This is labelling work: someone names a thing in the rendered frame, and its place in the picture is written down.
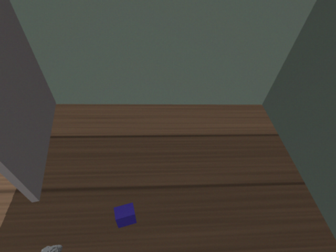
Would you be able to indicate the carton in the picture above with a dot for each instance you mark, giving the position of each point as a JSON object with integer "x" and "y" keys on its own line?
{"x": 125, "y": 215}

